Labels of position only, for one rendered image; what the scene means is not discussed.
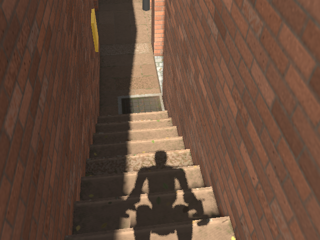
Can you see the stairs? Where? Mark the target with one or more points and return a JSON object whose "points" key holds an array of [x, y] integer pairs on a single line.
{"points": [[98, 216]]}

